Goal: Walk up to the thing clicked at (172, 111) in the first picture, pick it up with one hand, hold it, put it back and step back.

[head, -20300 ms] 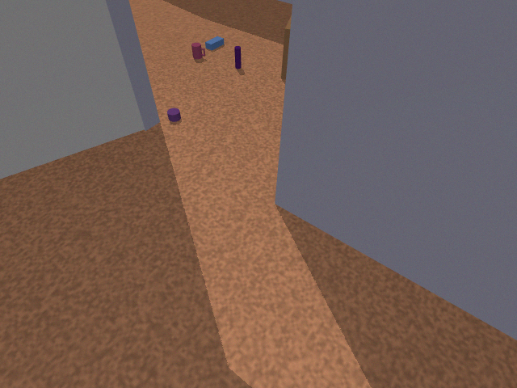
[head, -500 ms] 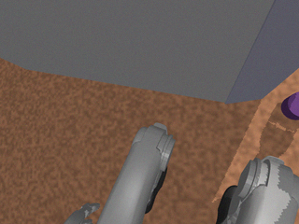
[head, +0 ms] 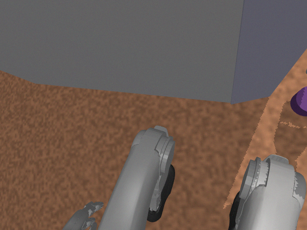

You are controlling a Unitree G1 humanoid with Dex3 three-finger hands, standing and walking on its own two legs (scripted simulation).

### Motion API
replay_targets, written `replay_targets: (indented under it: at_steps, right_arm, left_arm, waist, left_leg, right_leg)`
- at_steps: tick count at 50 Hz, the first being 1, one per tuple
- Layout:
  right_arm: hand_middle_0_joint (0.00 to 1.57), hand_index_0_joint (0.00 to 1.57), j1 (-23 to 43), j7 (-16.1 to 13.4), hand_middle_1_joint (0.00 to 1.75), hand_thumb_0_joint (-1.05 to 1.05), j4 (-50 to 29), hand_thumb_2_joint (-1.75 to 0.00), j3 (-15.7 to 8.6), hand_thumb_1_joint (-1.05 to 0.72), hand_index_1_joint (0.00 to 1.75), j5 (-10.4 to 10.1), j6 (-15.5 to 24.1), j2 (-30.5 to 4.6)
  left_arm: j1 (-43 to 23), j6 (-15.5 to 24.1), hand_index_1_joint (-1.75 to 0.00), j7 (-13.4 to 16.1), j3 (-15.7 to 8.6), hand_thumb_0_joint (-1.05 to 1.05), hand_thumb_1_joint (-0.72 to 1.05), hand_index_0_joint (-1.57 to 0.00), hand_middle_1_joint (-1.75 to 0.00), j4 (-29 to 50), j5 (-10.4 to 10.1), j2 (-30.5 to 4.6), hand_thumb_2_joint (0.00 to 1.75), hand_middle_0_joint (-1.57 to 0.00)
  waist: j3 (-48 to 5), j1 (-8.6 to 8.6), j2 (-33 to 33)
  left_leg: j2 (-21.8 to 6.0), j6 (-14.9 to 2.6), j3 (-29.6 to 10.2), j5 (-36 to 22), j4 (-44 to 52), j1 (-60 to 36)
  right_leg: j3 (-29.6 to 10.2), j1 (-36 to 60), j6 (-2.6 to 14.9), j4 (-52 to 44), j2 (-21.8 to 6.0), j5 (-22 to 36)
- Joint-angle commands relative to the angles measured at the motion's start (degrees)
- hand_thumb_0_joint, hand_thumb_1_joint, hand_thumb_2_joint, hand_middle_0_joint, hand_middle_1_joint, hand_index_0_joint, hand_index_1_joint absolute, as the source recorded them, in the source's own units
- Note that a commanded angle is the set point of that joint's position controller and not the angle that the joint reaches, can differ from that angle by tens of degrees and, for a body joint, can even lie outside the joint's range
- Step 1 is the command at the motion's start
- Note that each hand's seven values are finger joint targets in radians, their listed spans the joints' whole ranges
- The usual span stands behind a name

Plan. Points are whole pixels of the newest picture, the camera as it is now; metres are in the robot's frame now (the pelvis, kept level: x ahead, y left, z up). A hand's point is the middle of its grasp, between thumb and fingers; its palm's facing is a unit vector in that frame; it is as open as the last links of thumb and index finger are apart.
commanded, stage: rest palm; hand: right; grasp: from above
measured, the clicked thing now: out of the picture +0.49 -0.29 -0.29
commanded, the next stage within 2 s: close in 1.34 s
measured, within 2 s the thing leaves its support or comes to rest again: neither
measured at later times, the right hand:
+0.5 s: hand out of the picture +0.48 -0.28 -0.25, palm faces -0.45 +0.11 -0.89, open 13.6 cm
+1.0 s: hand out of the picture +0.47 -0.29 -0.26, palm faces -0.46 +0.13 -0.88, open 14.0 cm
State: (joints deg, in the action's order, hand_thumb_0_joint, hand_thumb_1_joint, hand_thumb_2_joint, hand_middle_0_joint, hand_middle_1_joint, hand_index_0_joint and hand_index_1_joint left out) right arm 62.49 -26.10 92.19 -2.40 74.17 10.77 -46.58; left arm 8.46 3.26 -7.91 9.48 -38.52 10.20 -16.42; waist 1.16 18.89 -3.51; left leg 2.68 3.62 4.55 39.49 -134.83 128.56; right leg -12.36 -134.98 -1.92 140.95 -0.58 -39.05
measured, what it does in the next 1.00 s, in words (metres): stands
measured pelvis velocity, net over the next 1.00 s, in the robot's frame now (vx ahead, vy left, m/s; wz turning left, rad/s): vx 0.00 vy -0.01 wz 0.07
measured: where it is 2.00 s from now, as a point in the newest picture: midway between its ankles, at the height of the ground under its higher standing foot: (194, 217)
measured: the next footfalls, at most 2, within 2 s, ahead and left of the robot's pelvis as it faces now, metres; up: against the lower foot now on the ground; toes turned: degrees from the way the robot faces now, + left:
none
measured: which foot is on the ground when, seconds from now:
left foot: down 0.00-1.00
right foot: down 0.00-1.00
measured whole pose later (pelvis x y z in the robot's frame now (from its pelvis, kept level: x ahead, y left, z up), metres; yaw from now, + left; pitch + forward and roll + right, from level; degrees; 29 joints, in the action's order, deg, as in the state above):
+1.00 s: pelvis +0.00 -0.01 -0.01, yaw +4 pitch +29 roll +14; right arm 63.4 -34.4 100.6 -3.8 72.2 11.5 -55.6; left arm 5.5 12.2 -13.5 16.6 -38.1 14.7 -19.0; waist 9.1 22.3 -7.8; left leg 4.6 4.9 7.3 39.7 -136.5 127.6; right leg -16.3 -134.7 -1.8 146.0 -1.5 -41.8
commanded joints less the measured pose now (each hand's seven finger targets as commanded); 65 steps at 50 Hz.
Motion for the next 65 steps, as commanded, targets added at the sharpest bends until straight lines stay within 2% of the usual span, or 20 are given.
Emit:
replay_targets:
  at_steps: [1, 8, 12, 16, 17, 22, 26, 28, 38, 40, 41, 44, 45, 46, 48, 52, 56, 59, 61, 65]
  right_arm:
    - [0.06, 0.09, 19.8, -4.7, 1.07, 0.00, -2.8, -0.95, -1.1, 0.48, 1.03, 0.1, -1.2, -12.5]
    - [0.08, 0.10, 20.3, -5.9, 1.10, 0.00, -1.6, -1.03, -2.4, 0.46, 1.08, -1.1, -1.0, -16.8]
    - [0.06, 0.09, 19.4, -6.1, 1.09, 0.00, -0.5, -0.96, -2.0, 0.47, 1.05, -1.1, -0.5, -16.7]
    - [0.07, 0.09, 17.5, -7.5, 1.09, 0.00, -2.0, -1.01, -3.1, 0.49, 1.07, -1.6, 0.1, -19.3]
    - [0.07, 0.09, 16.2, -7.7, 1.09, 0.00, 0.5, -1.01, -2.4, 0.48, 1.07, -1.4, -0.2, -17.9]
    - [0.07, 0.09, 15.5, -9.4, 1.09, 0.00, -0.8, -1.02, -3.5, 0.48, 1.07, -1.7, -0.4, -19.4]
    - [0.07, 0.09, 16.4, -9.6, 1.08, 0.00, 0.7, -1.01, -2.7, 0.48, 1.06, -2.0, -0.9, -18.3]
    - [0.06, 0.08, 15.1, -9.6, 1.06, 0.00, 0.8, -0.99, -2.8, 0.51, 1.04, -2.5, -1.3, -18.6]
    - [0.06, 0.07, 16.2, -9.3, 1.04, 0.00, 1.5, -0.98, -2.3, 0.53, 1.03, -3.1, -0.3, -19.2]
    - [0.06, 0.06, 16.6, -9.5, 1.04, 0.00, 0.3, -0.99, -1.8, 0.54, 1.03, -3.2, 0.3, -19.4]
    - [0.06, 0.07, 15.3, -9.4, 1.05, 0.00, 3.2, -1.00, -1.2, 0.54, 1.04, -2.9, 0.2, -18.0]
    - [0.06, 0.06, 15.0, -9.9, 1.04, 0.00, 3.4, -0.99, -2.4, 0.53, 1.04, -2.4, 0.5, -19.7]
    - [0.07, 0.06, 17.0, -9.9, 1.03, 0.00, 0.6, -1.01, -1.1, 0.54, 1.04, -2.8, 1.1, -19.3]
    - [0.07, 0.06, 14.9, -10.2, 1.04, 0.00, 4.5, -1.02, -2.0, 0.55, 1.05, -2.3, 0.7, -19.8]
    - [0.06, 0.06, 17.3, -10.5, 1.04, 0.00, 0.5, -1.00, -1.2, 0.55, 1.04, -2.1, 1.3, -19.8]
    - [0.07, 0.05, 13.5, -11.3, 1.03, 0.00, 5.6, -1.02, -1.0, 0.56, 1.04, -1.7, 0.6, -18.7]
    - [0.07, 0.05, 16.6, -12.2, 1.03, 0.00, 2.1, -1.02, -2.3, 0.56, 1.04, -1.8, 0.4, -21.4]
    - [0.06, 0.06, 14.5, -12.6, 1.04, 0.00, 4.1, -1.01, -1.6, 0.55, 1.05, -1.5, -0.1, -20.2]
    - [0.07, 0.05, 14.1, -12.8, 1.04, 0.00, 4.3, -1.03, -2.5, 0.55, 1.05, -2.0, -0.3, -21.7]
    - [0.07, 0.05, 15.6, -13.0, 1.04, 0.00, 3.4, -1.05, -1.6, 0.56, 1.06, -2.7, -0.6, -21.2]
  left_arm:
    - [11.7, 1.0, -0.30, 0.5, -3.7, 0.00, 0.90, -0.20, -0.30, -1.0, 0.9, -15.9, 0.90, -0.20]
    - [11.4, 3.5, -0.30, 0.0, -2.0, 0.00, 0.90, -0.20, -0.30, -0.5, 1.8, -17.3, 0.90, -0.20]
    - [11.7, 4.8, -0.30, -0.6, -1.0, 0.00, 0.90, -0.20, -0.30, -0.6, 2.8, -17.8, 0.90, -0.20]
    - [11.4, 5.5, -0.30, -1.2, -0.1, 0.00, 0.90, -0.20, -0.30, -0.6, 3.0, -18.3, 0.90, -0.20]
    - [11.3, 5.8, -0.30, -1.5, 0.2, 0.00, 0.90, -0.20, -0.30, -0.7, 3.3, -17.9, 0.90, -0.20]
    - [10.6, 6.5, -0.30, -2.6, 0.8, 0.00, 0.90, -0.20, -0.30, -0.9, 3.7, -18.5, 0.90, -0.20]
    - [10.8, 7.4, -0.30, -3.7, 1.0, 0.00, 0.90, -0.20, -0.30, -1.1, 4.3, -19.1, 0.90, -0.20]
    - [10.4, 7.7, -0.30, -4.0, 1.2, 0.00, 0.90, -0.20, -0.30, -1.2, 4.1, -19.0, 0.90, -0.20]
    - [9.5, 8.8, -0.30, -4.8, 1.3, 0.00, 0.90, -0.20, -0.30, -0.7, 4.3, -20.4, 0.90, -0.20]
    - [8.5, 8.9, -0.30, -4.7, 1.5, 0.00, 0.90, -0.20, -0.30, -0.8, 4.1, -20.3, 0.90, -0.20]
    - [8.6, 9.1, -0.30, -4.9, 1.4, 0.00, 0.90, -0.20, -0.30, -0.8, 4.3, -20.5, 0.90, -0.20]
    - [9.3, 9.0, -0.30, -4.9, 1.5, 0.00, 0.90, -0.20, -0.30, -1.0, 4.4, -21.1, 0.90, -0.20]
    - [8.2, 9.1, -0.30, -4.8, 1.7, 0.00, 0.90, -0.20, -0.30, -0.4, 4.1, -20.6, 0.90, -0.20]
    - [8.6, 9.1, -0.30, -4.9, 1.8, 0.00, 0.90, -0.20, -0.30, -0.9, 4.4, -20.9, 0.90, -0.20]
    - [8.2, 9.2, -0.30, -4.9, 2.0, 0.00, 0.90, -0.20, -0.30, -0.2, 4.4, -20.9, 0.90, -0.20]
    - [8.2, 9.5, -0.30, -5.5, 2.2, 0.00, 0.90, -0.20, -0.30, -1.0, 5.1, -21.1, 0.91, -0.20]
    - [7.9, 9.8, -0.30, -5.5, 2.2, 0.00, 0.90, -0.20, -0.30, -0.7, 5.0, -21.7, 0.91, -0.20]
    - [8.1, 10.0, -0.30, -5.9, 2.6, 0.00, 0.91, -0.20, -0.30, -0.4, 5.2, -22.0, 0.91, -0.20]
    - [8.0, 10.2, -0.30, -6.0, 2.6, 0.00, 0.90, -0.20, -0.30, -0.7, 5.2, -22.0, 0.91, -0.20]
    - [7.6, 10.6, -0.30, -6.2, 3.1, 0.00, 0.91, -0.20, -0.30, 0.0, 5.1, -22.2, 0.91, -0.20]
  waist:
    - [-34.5, 2.79, 23.8]
    - [-34.2, 3.26, 24.1]
    - [-33.5, 4.70, 24.0]
    - [-35.9, 3.39, 24.9]
    - [-34.3, 4.35, 24.8]
    - [-35.3, 3.72, 27.0]
    - [-31.4, 5.57, 25.6]
    - [-32.3, 4.35, 26.3]
    - [-30.3, 6.08, 24.3]
    - [-31.1, 5.24, 25.9]
    - [-28.7, 6.43, 23.8]
    - [-29.0, 6.31, 24.5]
    - [-29.7, 5.63, 24.9]
    - [-28.0, 6.51, 23.9]
    - [-29.2, 6.16, 25.0]
    - [-27.2, 7.06, 24.8]
    - [-29.3, 6.23, 28.4]
    - [-27.6, 7.09, 26.9]
    - [-28.1, 6.37, 26.6]
    - [-26.9, 7.38, 25.9]
  left_leg:
    - [1.5, -4.93, 7.4, -15.0, 12.3, -15.8]
    - [1.8, -5.00, 8.2, -12.0, 11.7, -16.7]
    - [2.0, -4.70, 8.8, -12.5, 11.1, -17.5]
    - [2.4, -4.57, 8.9, -15.2, 11.0, -20.5]
    - [2.5, -4.57, 8.9, -15.6, 10.4, -20.0]
    - [2.8, -4.56, 9.6, -19.2, 9.6, -21.2]
    - [3.1, -4.18, 9.9, -18.6, 9.9, -20.5]
    - [3.2, -4.41, 9.7, -19.1, 9.8, -21.4]
    - [3.3, -4.20, 10.5, -16.2, 10.3, -21.5]
    - [3.4, -4.50, 10.6, -16.3, 10.1, -21.2]
    - [3.3, -4.30, 11.0, -15.7, 9.9, -20.2]
    - [3.2, -4.25, 11.1, -16.0, 10.1, -20.9]
    - [3.5, -4.23, 10.7, -16.6, 10.4, -21.1]
    - [3.2, -4.16, 11.1, -15.7, 10.2, -20.4]
    - [3.4, -4.22, 11.1, -16.6, 10.3, -20.8]
    - [3.6, -4.01, 11.6, -17.8, 9.5, -21.1]
    - [3.5, -4.42, 11.9, -17.7, 9.6, -20.4]
    - [3.6, -4.25, 11.9, -18.3, 9.5, -21.4]
    - [3.8, -4.17, 11.6, -18.2, 9.9, -22.1]
    - [3.7, -4.00, 11.7, -17.3, 10.4, -21.8]
  right_leg:
    - [7.3, 28.7, 2.89, -13.1, -0.6, 10.0]
    - [6.6, 28.3, 2.91, -12.4, -0.9, 7.4]
    - [6.1, 28.5, 2.90, -11.4, -1.0, 7.5]
    - [5.9, 29.0, 2.78, -10.7, -1.4, 10.2]
    - [5.9, 29.0, 2.77, -10.2, -1.5, 10.5]
    - [5.5, 29.9, 2.38, -9.8, -1.8, 14.2]
    - [5.2, 28.4, 2.68, -8.9, -2.0, 12.8]
    - [5.1, 29.4, 2.50, -9.2, -2.0, 13.6]
    - [4.2, 28.1, 2.64, -9.1, -2.2, 10.5]
    - [4.0, 28.9, 2.32, -9.6, -2.3, 10.9]
    - [3.8, 28.0, 2.51, -9.0, -2.2, 9.9]
    - [3.6, 28.2, 2.34, -9.4, -2.2, 10.5]
    - [3.7, 28.3, 2.32, -9.3, -2.5, 10.9]
    - [3.7, 27.7, 2.45, -9.1, -2.3, 9.8]
    - [3.5, 28.8, 2.20, -9.4, -2.4, 10.8]
    - [3.4, 28.9, 2.02, -8.7, -2.6, 11.7]
    - [2.8, 31.5, 1.50, -10.0, -2.8, 12.5]
    - [3.0, 30.2, 1.61, -9.7, -2.7, 12.4]
    - [3.0, 29.8, 1.76, -9.4, -2.9, 12.3]
    - [3.0, 28.6, 1.96, -9.2, -2.9, 10.7]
